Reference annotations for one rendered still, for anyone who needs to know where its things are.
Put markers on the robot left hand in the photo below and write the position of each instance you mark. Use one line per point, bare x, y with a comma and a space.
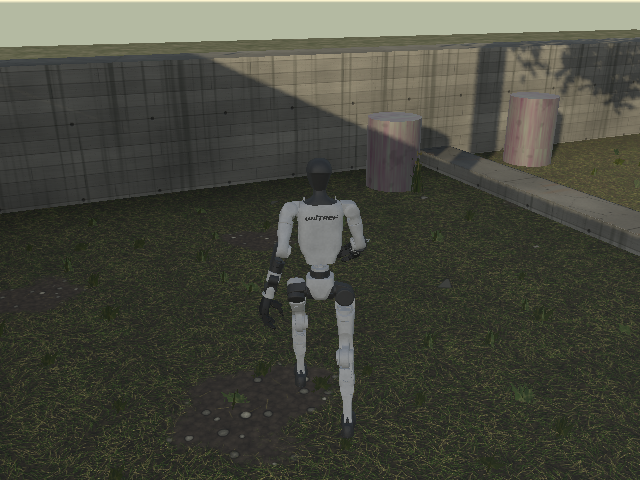
264, 311

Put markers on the robot right upper arm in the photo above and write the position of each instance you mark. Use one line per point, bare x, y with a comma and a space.
352, 212

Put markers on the robot left foot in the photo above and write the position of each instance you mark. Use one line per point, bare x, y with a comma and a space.
300, 379

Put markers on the robot right forearm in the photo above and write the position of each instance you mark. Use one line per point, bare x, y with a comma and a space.
355, 252

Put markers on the robot left upper arm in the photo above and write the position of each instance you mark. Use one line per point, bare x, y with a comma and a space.
285, 225

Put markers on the robot left forearm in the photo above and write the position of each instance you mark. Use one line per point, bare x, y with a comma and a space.
274, 274

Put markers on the robot left shin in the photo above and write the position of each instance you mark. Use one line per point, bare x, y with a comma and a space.
299, 346

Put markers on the robot right hand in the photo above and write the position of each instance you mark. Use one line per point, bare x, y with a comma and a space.
345, 251

